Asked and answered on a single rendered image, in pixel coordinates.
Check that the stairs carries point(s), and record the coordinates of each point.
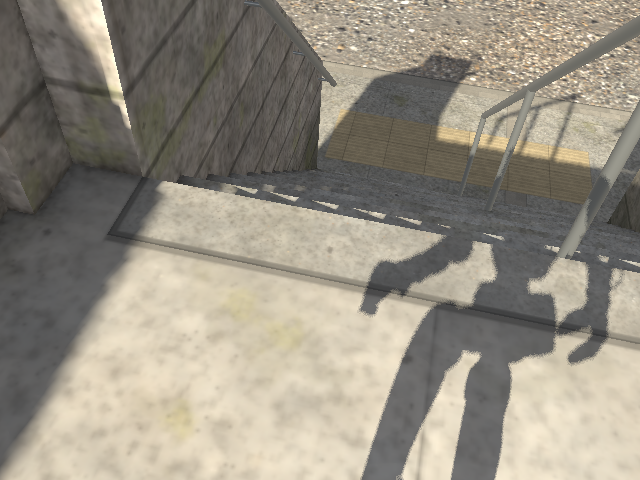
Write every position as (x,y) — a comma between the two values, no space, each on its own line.
(432,211)

